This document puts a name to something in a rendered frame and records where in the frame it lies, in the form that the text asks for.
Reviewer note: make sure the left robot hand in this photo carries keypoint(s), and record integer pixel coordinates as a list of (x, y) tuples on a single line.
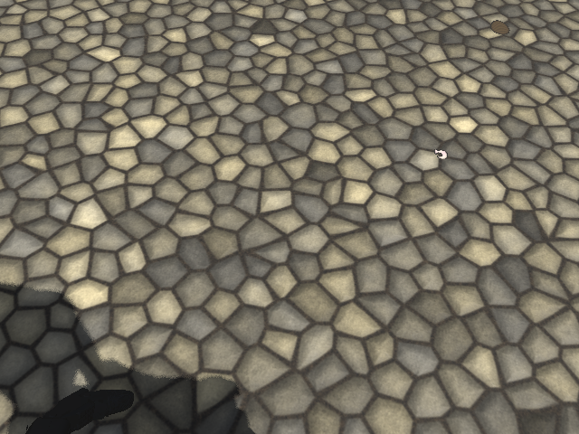
[(79, 409)]

